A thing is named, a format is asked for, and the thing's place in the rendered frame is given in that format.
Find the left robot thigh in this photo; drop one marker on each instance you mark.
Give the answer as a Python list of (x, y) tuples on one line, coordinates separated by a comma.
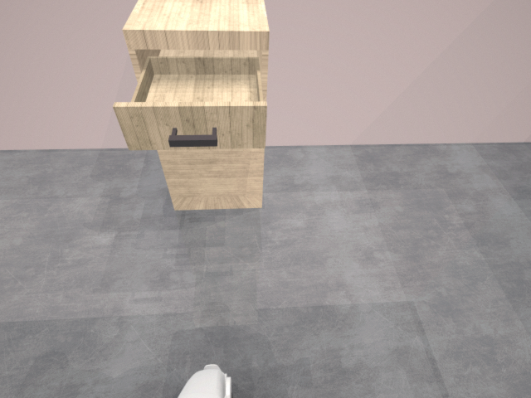
[(210, 383)]

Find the robot left shin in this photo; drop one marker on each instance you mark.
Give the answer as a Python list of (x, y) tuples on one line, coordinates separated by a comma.
[(212, 366)]

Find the drawer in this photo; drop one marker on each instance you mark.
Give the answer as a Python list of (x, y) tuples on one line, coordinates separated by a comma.
[(195, 94)]

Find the cabinet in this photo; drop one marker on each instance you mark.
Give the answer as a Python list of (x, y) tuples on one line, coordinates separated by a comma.
[(204, 179)]

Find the handle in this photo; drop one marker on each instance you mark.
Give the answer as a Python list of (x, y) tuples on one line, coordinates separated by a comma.
[(193, 140)]

